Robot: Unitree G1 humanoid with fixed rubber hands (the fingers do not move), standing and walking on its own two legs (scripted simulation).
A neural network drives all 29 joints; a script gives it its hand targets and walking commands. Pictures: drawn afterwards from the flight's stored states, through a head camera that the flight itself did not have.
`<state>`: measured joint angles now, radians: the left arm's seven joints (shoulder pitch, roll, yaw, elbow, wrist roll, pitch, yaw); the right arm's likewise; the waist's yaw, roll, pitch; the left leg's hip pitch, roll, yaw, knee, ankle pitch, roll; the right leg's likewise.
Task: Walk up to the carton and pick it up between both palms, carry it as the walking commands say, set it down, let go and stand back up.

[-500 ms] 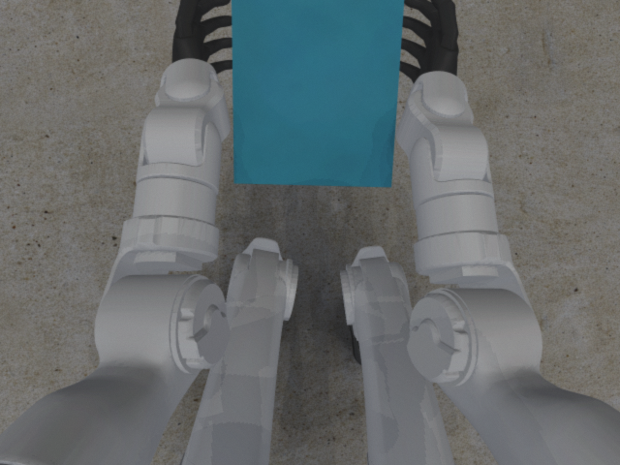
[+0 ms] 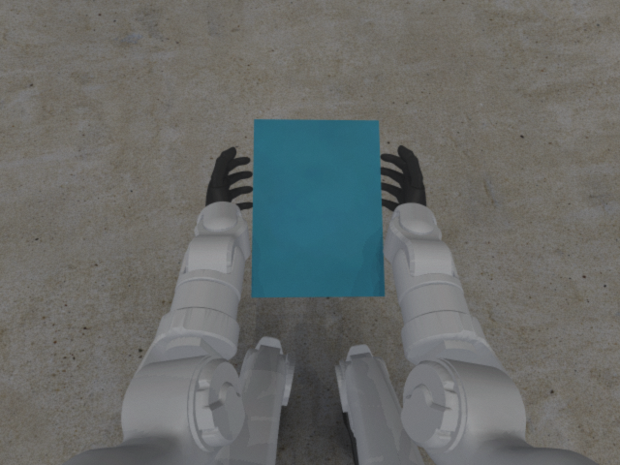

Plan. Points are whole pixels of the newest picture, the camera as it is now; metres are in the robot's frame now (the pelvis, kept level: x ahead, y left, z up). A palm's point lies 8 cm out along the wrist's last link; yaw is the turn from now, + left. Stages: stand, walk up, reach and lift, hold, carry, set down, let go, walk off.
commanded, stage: reach and lift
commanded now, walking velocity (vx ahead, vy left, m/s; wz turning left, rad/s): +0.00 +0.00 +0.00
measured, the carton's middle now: (313, 220) +0.46 +0.02 -0.13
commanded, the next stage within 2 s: none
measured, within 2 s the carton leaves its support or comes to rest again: neither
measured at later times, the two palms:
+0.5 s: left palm (213, 202) +0.42 +0.13 +0.02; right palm (429, 193) +0.44 -0.10 +0.03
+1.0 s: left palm (207, 199) +0.39 +0.12 +0.09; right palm (472, 193) +0.40 -0.11 +0.10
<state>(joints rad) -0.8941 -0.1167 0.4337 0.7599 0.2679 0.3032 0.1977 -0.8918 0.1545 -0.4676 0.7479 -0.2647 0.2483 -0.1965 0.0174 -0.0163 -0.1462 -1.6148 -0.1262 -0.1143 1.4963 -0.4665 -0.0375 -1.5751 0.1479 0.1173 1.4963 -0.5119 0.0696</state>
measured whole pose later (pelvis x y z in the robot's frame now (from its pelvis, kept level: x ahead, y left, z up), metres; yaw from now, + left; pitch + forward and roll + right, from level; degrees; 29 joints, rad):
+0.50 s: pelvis +0.03 -0.01 +0.07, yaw +1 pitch +27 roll +0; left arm -0.68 -0.15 0.38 0.74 0.22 0.25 0.21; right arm -0.71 0.19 -0.39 0.72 -0.25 0.21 -0.20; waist 0.02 0.00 -0.14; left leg -1.27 -0.12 -0.13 1.25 -0.45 -0.04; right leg -1.24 0.13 0.13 1.26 -0.50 0.03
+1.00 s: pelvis +0.03 -0.01 +0.13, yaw +1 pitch +20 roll +1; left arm -0.55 -0.19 0.37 0.65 0.24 0.25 0.19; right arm -0.55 0.25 -0.38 0.61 -0.28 0.19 -0.16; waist 0.02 -0.02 -0.09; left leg -0.94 -0.09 -0.13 0.91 -0.32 -0.03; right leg -0.93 0.11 0.17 0.94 -0.35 0.02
